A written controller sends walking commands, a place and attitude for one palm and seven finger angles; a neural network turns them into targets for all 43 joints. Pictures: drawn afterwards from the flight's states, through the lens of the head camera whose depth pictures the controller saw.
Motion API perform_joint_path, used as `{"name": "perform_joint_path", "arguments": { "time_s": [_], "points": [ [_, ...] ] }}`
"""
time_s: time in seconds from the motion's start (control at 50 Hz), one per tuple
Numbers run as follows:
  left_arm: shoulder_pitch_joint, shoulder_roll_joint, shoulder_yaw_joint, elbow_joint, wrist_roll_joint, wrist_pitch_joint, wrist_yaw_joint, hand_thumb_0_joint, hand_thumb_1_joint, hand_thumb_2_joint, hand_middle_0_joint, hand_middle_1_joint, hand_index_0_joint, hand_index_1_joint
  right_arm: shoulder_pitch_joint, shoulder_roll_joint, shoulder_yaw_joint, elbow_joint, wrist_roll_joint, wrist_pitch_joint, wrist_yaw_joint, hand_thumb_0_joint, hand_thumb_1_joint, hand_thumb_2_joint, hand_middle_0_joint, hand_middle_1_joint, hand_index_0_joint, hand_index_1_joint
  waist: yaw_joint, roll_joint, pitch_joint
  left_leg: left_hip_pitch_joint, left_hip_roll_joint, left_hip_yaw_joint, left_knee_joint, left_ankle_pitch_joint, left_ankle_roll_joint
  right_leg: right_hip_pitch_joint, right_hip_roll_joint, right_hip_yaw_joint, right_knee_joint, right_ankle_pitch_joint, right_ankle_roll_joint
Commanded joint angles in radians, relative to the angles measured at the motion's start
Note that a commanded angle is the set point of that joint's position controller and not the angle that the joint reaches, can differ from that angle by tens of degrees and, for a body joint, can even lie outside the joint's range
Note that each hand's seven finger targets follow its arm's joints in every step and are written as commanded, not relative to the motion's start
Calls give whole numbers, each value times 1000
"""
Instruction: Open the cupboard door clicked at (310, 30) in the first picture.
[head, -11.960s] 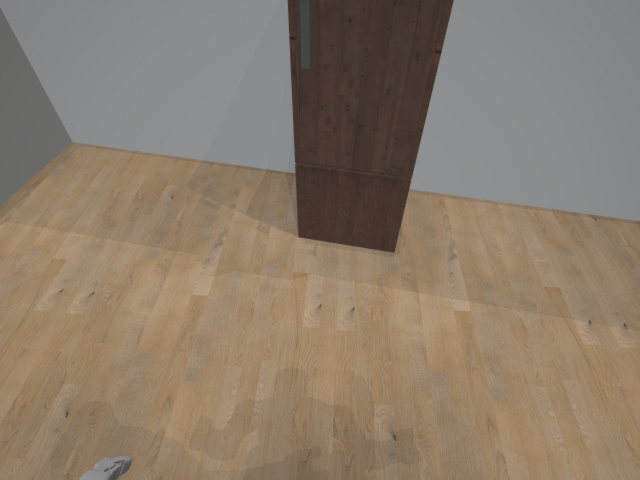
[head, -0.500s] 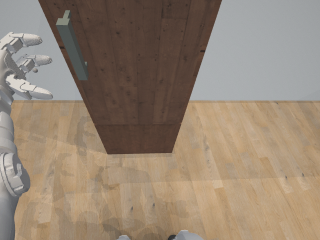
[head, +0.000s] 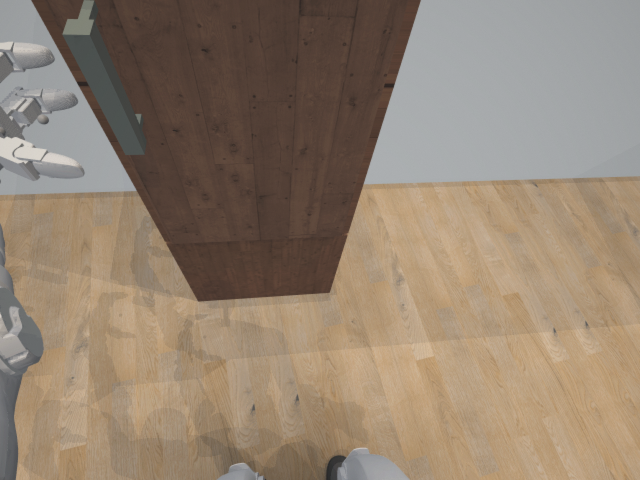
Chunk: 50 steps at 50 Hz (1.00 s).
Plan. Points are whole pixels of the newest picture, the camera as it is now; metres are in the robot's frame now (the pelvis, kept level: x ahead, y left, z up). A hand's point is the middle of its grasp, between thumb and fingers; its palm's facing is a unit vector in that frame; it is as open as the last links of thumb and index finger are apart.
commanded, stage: move the hooked fingers beside the handle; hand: left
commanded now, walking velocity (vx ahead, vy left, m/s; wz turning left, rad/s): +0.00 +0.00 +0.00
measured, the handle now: (114, 85) +0.56 +0.20 +0.12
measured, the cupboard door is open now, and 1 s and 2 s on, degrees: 0 0 0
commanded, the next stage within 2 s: slide the fingers in behind the handle in 0.48 s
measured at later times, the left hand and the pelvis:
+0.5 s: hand (33, 120) +0.50 +0.27 +0.12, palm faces +0.01 -1.00 +0.00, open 14.0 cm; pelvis +0.00 +0.00 +0.00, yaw +0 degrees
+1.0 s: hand (70, 118) +0.51 +0.24 +0.12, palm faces -0.01 -1.00 +0.00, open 14.0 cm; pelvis +0.00 +0.00 +0.00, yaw +0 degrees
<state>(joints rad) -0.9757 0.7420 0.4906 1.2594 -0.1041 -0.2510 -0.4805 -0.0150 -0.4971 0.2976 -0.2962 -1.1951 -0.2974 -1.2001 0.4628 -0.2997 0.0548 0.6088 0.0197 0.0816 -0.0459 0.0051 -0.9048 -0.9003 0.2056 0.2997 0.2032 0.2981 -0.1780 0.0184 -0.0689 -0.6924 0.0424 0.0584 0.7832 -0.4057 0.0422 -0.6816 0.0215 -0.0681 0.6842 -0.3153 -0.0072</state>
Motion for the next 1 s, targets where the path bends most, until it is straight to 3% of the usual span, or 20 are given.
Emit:
{"name": "perform_joint_path", "arguments": {
  "time_s": [0.0,0.02,0.06,0.12,0.16,0.22,0.3,0.36,0.4,0.5,0.54,0.58,0.6,0.64,0.68,0.76,0.8,0.84,0.92,0.98],
  "points": [
    [-445,306,25,-254,-24,-71,10,0,-500,300,-300,-1200,-300,-1200,148,-189,-73,-54,-6,-11,-14,0,-900,-900,200,300,200,300,8,151,-446,340,-9,-104,-47,520,-7,160,31,35,-25,359,-9],
    [-462,301,27,-269,-29,-80,11,0,-500,300,-300,-1200,-300,-1200,146,-188,-73,-54,-8,-12,-15,0,-900,-900,200,300,200,300,6,184,-446,357,-7,-105,-42,539,-9,146,32,34,-23,362,-13],
    [-482,294,13,-249,-30,-80,9,0,-500,300,-300,-1200,-300,-1200,149,-191,-73,-40,-7,-12,-16,0,-900,-900,200,300,200,300,-12,150,-442,354,-4,-108,-40,519,-7,139,33,35,-27,357,-8],
    [-462,281,13,-245,-39,-76,0,0,-500,300,-300,-1200,-300,-1200,148,-189,-71,-41,-6,-14,-17,0,-900,-900,200,300,200,300,-3,186,-466,373,-8,-107,-36,562,-9,154,32,34,-21,386,-14],
    [-428,306,29,-221,-34,-65,-5,0,-500,300,-300,-1200,-300,-1200,146,-190,-72,-39,-6,-12,-17,0,-900,-900,200,300,200,300,8,177,-467,363,-6,-108,-30,572,-12,155,30,33,-18,390,-11],
    [-406,262,-2,-177,-41,-45,-12,0,-500,300,-300,-1200,-300,-1200,140,-190,-68,-46,-3,-10,-15,0,-900,-900,200,300,200,300,-2,116,-412,309,-12,-100,-33,528,-1,166,31,33,-21,397,-11],
    [-443,313,9,-168,-26,-41,-3,0,-500,300,-300,-1200,-300,-1200,131,-196,-63,-56,-1,-10,-22,0,-900,-900,200,300,200,300,-10,102,-376,237,-16,-93,-39,429,4,166,24,43,-23,353,-6],
    [-488,343,35,-251,-27,-83,3,0,-500,300,-300,-1200,-300,-1200,136,-192,-67,-57,-6,-13,-22,0,-900,-900,200,300,200,300,-2,174,-489,329,-12,-102,-20,521,-7,171,27,45,-5,394,-9],
    [-487,351,46,-242,-34,-94,-2,0,-500,300,-300,-1200,-300,-1200,135,-193,-65,-53,-6,-14,-20,0,-900,-900,200,300,200,300,-4,150,-490,321,-10,-105,-14,518,-7,175,30,45,-3,393,-8],
    [-454,288,4,-222,-35,-70,-18,0,-500,300,-300,-1200,-300,-1200,138,-190,-68,-43,-5,-10,-16,0,-900,-900,200,300,200,300,1,208,-490,379,-4,-120,-11,587,-17,119,33,28,-6,372,-11],
    [-430,290,9,-212,-41,-54,-21,0,-500,300,-300,-1200,-300,-1200,143,-193,-69,-41,-5,-6,-18,0,-900,-900,200,300,200,300,1,181,-484,382,1,-122,-8,625,-17,115,34,25,-5,389,-10],
    [-439,242,-30,-172,-45,-31,-20,0,-500,300,-300,-1200,-300,-1200,141,-191,-66,-40,-4,-5,-16,0,-900,-900,200,300,200,300,-20,131,-414,326,-3,-115,-21,538,-9,108,35,22,-16,360,-6],
    [-435,259,-16,-181,-43,-29,-15,0,-500,300,-300,-1200,-300,-1200,141,-193,-67,-46,-5,-7,-15,0,-900,-900,200,300,200,300,-9,130,-412,305,-6,-114,-25,516,-7,123,33,22,-15,355,-8],
    [-477,258,-12,-254,-42,-48,-2,0,-500,300,-300,-1200,-300,-1200,145,-191,-71,-45,-9,-9,-15,0,-900,-900,200,300,200,300,-5,195,-472,378,0,-126,-21,593,-18,107,33,20,-6,366,-13],
    [-480,215,-29,-285,-45,-65,16,0,-500,300,-300,-1200,-300,-1200,149,-185,-74,-42,-14,-11,-8,0,-900,-900,200,300,200,300,-9,193,-485,415,7,-134,-14,636,-25,87,37,16,-5,362,-12],
    [-445,231,3,-235,-50,-71,41,0,-500,300,-300,-1200,-300,-1200,151,-187,-74,-40,-13,-10,-2,0,-900,-900,200,300,200,300,-3,122,-452,352,2,-127,-18,592,-17,126,38,20,-2,375,-12],
    [-457,214,-11,-267,-38,-71,50,0,-500,300,-300,-1200,-300,-1200,145,-182,-76,-42,-13,-12,3,0,-900,-900,200,300,200,300,4,177,-469,364,-2,-122,-21,580,-19,125,34,21,-1,364,-13],
    [-430,254,22,-291,-25,-77,66,0,-500,300,-300,-1200,-300,-1200,144,-180,-77,-48,-14,-11,4,0,-900,-900,200,300,200,300,24,203,-499,389,2,-124,-14,643,-26,129,34,21,7,384,-15],
    [-399,165,-24,-324,-37,-79,84,0,-500,300,-300,-1200,-300,-1200,136,-171,-79,-63,-14,-12,14,0,-900,-900,200,300,200,300,18,171,-486,405,5,-125,-18,671,-25,134,40,16,1,394,-14],
    [-386,171,-13,-268,-43,-63,87,0,-500,300,-300,-1200,-300,-1200,130,-174,-78,-59,-9,-10,13,0,-900,-900,200,300,200,300,13,100,-430,331,-2,-108,-31,558,-11,161,38,22,-9,384,-10]
  ]
}}
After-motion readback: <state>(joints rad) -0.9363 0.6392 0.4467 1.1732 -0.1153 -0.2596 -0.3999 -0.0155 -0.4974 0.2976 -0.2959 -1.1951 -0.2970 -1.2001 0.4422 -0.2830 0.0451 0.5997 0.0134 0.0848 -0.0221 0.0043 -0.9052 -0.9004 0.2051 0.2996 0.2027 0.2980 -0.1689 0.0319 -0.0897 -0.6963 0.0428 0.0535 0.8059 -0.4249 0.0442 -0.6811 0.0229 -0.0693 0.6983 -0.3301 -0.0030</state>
